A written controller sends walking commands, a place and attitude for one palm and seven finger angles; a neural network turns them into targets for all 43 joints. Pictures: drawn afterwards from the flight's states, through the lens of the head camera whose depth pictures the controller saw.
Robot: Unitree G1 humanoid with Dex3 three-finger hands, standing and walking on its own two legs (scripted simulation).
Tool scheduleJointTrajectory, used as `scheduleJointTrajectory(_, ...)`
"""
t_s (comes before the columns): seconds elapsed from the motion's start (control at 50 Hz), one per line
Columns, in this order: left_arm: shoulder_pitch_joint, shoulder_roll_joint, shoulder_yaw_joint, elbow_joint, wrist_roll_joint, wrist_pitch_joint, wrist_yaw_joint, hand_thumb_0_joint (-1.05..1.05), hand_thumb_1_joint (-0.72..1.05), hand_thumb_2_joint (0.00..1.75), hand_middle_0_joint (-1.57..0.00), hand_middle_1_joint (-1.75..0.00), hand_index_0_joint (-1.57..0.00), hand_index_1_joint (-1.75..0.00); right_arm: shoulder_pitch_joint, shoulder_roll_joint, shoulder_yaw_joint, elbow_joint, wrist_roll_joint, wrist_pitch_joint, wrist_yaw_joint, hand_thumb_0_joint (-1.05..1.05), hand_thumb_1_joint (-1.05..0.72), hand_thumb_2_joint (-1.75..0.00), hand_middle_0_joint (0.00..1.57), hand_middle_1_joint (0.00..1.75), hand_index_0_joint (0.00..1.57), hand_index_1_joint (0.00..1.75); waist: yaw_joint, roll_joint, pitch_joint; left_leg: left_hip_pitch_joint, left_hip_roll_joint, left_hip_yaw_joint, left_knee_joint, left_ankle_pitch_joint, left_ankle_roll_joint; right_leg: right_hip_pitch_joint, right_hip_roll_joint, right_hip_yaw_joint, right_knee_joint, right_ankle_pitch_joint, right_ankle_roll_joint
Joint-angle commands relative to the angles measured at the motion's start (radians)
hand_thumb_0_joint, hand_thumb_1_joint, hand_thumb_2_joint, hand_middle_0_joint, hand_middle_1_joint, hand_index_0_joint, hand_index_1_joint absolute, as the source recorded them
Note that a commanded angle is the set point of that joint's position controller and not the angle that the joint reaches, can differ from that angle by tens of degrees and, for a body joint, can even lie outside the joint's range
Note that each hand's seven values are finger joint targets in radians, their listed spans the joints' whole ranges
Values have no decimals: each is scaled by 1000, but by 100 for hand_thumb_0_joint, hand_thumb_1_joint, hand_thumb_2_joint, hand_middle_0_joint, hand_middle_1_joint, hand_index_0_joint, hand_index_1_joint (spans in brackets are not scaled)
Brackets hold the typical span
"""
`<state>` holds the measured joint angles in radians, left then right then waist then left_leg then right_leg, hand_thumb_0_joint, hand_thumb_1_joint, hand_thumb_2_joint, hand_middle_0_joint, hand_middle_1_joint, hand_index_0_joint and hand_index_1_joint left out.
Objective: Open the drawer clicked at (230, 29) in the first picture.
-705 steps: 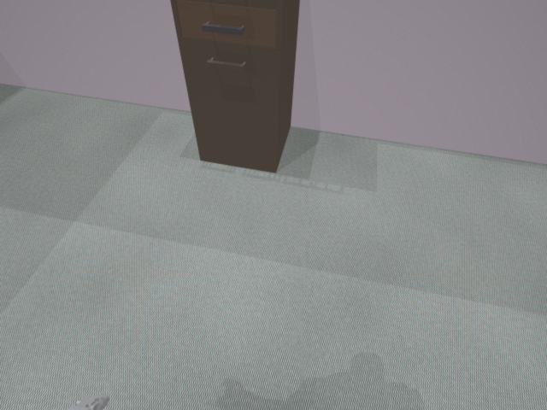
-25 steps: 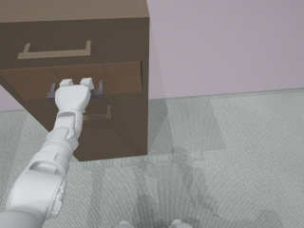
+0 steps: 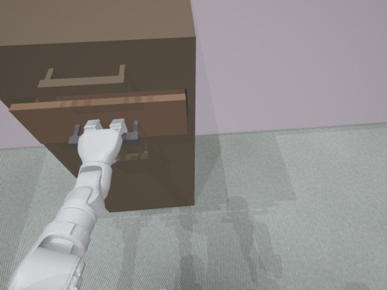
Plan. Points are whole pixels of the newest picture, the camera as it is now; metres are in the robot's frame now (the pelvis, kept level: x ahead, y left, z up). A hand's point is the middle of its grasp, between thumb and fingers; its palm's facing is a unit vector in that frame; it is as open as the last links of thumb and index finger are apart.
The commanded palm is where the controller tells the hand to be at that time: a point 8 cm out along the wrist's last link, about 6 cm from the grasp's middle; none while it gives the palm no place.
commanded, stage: pull the drawer open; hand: left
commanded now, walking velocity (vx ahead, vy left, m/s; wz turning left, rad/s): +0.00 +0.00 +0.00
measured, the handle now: (106, 133) +0.47 +0.21 +0.01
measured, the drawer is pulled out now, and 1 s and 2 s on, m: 0.03 0.10 0.29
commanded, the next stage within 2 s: none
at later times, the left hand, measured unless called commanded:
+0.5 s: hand (109, 157) +0.41 +0.20 -0.01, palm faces -0.04 -0.03 -1.00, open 5.5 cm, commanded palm +0.37 +0.19 +0.04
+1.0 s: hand (106, 184) +0.34 +0.20 -0.01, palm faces -0.01 -0.04 -1.00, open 5.4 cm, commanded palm +0.32 +0.19 +0.04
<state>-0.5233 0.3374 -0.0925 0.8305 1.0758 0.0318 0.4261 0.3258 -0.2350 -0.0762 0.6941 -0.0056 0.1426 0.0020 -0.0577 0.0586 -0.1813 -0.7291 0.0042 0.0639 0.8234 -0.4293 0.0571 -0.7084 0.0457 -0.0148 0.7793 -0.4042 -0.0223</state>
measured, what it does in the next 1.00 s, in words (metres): stands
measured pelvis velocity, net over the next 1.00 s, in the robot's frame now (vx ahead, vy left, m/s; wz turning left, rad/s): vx -0.01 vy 0.00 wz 0.04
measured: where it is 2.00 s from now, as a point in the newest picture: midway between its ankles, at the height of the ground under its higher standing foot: outside the picture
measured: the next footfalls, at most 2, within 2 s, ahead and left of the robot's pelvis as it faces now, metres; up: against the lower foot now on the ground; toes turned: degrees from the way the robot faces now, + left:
none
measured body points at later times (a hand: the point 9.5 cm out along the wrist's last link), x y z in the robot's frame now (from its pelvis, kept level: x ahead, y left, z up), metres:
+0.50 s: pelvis -0.02 -0.01 -0.01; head +0.07 -0.01 +0.44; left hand +0.41 +0.20 +0.04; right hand +0.03 -0.27 -0.14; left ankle -0.03 +0.08 -0.70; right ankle -0.03 -0.11 -0.70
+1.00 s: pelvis -0.01 +0.00 +0.00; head +0.05 -0.01 +0.45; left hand +0.34 +0.20 +0.04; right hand +0.15 -0.25 -0.12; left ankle -0.03 +0.08 -0.70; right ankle -0.03 -0.11 -0.70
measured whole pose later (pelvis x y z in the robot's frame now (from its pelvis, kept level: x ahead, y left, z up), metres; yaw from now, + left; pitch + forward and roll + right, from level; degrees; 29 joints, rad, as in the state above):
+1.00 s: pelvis -0.01 +0.00 +0.00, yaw +2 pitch +15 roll -1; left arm -0.32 0.27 -0.22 0.61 1.09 0.13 0.44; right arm 0.17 -0.24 -0.06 0.65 0.01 0.13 -0.02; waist 0.01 0.05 -0.16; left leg -0.65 -0.02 0.04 0.81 -0.42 0.05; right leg -0.62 0.02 -0.04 0.79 -0.42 -0.03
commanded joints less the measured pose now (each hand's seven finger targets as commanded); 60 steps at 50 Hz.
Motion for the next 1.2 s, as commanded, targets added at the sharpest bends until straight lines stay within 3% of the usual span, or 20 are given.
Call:
scheduleJointTrajectory(0.0,-482,170,46,-140,39,-1,61,0,90,90,-40,-135,-40,-135,70,-146,-52,-57,-9,-24,-17,0,-90,-90,20,30,20,30,-34,5,-357,320,3,-78,-25,575,-19,77,16,-9,-30,417,-22)
scheduleJointTrajectory(0.04,-497,92,-5,-136,28,7,62,0,90,90,-40,-135,-40,-135,63,-138,-55,-57,-9,-27,-11,0,-90,-90,20,30,20,30,-40,26,-367,363,6,-82,-18,589,-24,43,19,-17,-32,395,-24)
scheduleJointTrajectory(0.08,-507,139,31,-106,22,13,56,0,90,90,-40,-135,-40,-135,63,-144,-53,-56,-10,-24,-14,0,-90,-90,20,30,20,30,-36,6,-383,354,1,-83,-15,582,-24,63,20,-14,-30,400,-25)
scheduleJointTrajectory(0.14,-503,109,6,-75,10,10,42,0,90,90,-40,-135,-40,-135,52,-138,-46,-69,-5,-25,-19,0,-90,-90,20,30,20,30,-39,-19,-355,310,-8,-74,-24,499,-19,75,17,-11,-36,378,-23)
scheduleJointTrajectory(0.18,-511,140,26,-63,9,0,37,0,90,90,-40,-135,-40,-135,50,-142,-42,-73,-5,-27,-24,0,-90,-90,20,30,20,30,-37,-25,-360,295,-11,-76,-25,486,-16,88,15,-7,-36,379,-25)
scheduleJointTrajectory(0.28,-517,126,17,-48,11,-26,30,0,90,90,-40,-135,-40,-135,54,-137,-42,-78,-5,-38,-27,0,-90,-90,20,30,20,30,-43,-42,-357,269,-14,-74,-12,463,-12,79,15,-4,-31,375,-23)
scheduleJointTrajectory(0.4,-533,134,13,-47,21,-29,41,0,90,90,-40,-135,-40,-135,68,-139,-42,-73,-3,-44,-27,0,-90,-90,20,30,20,30,-41,-16,-370,255,-16,-71,-14,419,-13,66,15,-1,-29,341,-24)
scheduleJointTrajectory(0.48,-394,93,8,-91,1,-25,35,0,90,90,-40,-135,-40,-135,51,-135,-47,-88,-4,-39,-18,0,-90,-90,20,30,20,30,-6,-5,-410,305,-8,-73,-27,490,-18,103,19,-9,-31,370,-30)
scheduleJointTrajectory(0.52,-275,49,-14,-107,-19,-14,25,0,90,90,-40,-135,-40,-135,38,-132,-45,-104,1,-33,-13,0,-90,-90,20,30,20,30,7,-33,-380,295,-8,-62,-38,496,-14,133,21,-9,-46,388,-27)
scheduleJointTrajectory(0.62,-76,75,7,-257,-33,-3,18,0,90,90,-40,-135,-40,-135,-7,-135,-41,-137,8,-29,-12,0,-90,-90,20,30,20,30,42,-54,-353,283,-8,-48,-72,511,-9,225,15,3,-68,444,-27)
scheduleJointTrajectory(0.66,9,57,-6,-315,-33,9,19,0,90,90,-40,-135,-40,-135,-28,-135,-40,-147,11,-32,-10,0,-90,-90,20,30,20,30,41,-80,-324,289,-5,-50,-81,530,-9,235,14,4,-75,461,-24)
scheduleJointTrajectory(0.72,163,57,1,-459,-32,29,27,0,90,90,-40,-135,-40,-135,-61,-132,-37,-171,8,-36,0,0,-90,-90,20,30,20,30,65,-38,-331,338,4,-56,-85,632,-14,254,11,5,-69,506,-25)
scheduleJointTrajectory(0.76,224,28,-22,-515,-33,53,30,0,90,90,-40,-135,-40,-135,-83,-131,-34,-179,9,-40,7,0,-90,-90,20,30,20,30,53,-49,-287,355,12,-67,-88,642,-18,227,12,-7,-72,485,-22)
scheduleJointTrajectory(0.78,51,55,-21,-478,-21,66,37,0,90,90,-40,-135,-40,-135,-80,-143,-30,-154,9,-36,-2,0,-90,-90,20,30,20,30,4,-74,-239,333,12,-72,-82,591,-18,188,11,-11,-76,455,-19)
scheduleJointTrajectory(0.8,-165,118,4,-470,8,65,52,0,90,90,-40,-135,-40,-135,-67,-148,-26,-131,7,-34,-14,0,-90,-90,20,30,20,30,-23,-56,-203,314,10,-78,-82,505,-21,130,11,-13,-69,391,-19)
scheduleJointTrajectory(0.82,-118,101,2,-426,26,73,60,0,90,90,-40,-135,-40,-135,-68,-136,-31,-131,3,-37,-19,0,-90,-90,20,30,20,30,1,-42,-219,321,2,-72,-84,476,-20,133,12,-15,-67,353,-24)
scheduleJointTrajectory(0.88,-127,64,-35,-423,20,94,57,0,90,90,-40,-135,-40,-135,-88,-129,-29,-137,4,-39,-24,0,-90,-90,20,30,20,30,12,11,-267,384,0,-82,-83,498,-29,119,11,-19,-66,332,-33)
scheduleJointTrajectory(0.96,-140,23,-70,-377,-3,100,28,0,90,90,-40,-135,-40,-135,-105,-121,-20,-146,8,-33,-33,0,-90,-90,20,30,20,30,14,-56,-267,363,-14,-77,-84,459,-24,149,10,-19,-67,343,-29)
scheduleJointTrajectory(1.08,-169,78,-28,-343,3,47,-2,0,90,90,-40,-135,-40,-135,-117,-119,-11,-158,5,-33,-49,0,-90,-90,20,30,20,30,24,-81,-267,315,-28,-64,-67,440,-17,183,1,-1,-65,385,-28)
scheduleJointTrajectory(1.18,103,15,-42,-423,-11,23,-5,0,90,90,-40,-135,-40,-135,-143,-110,-13,-205,3,-42,-27,0,-90,-90,20,30,20,30,70,-58,-309,321,-26,-57,-63,502,-18,229,3,2,-58,434,-31)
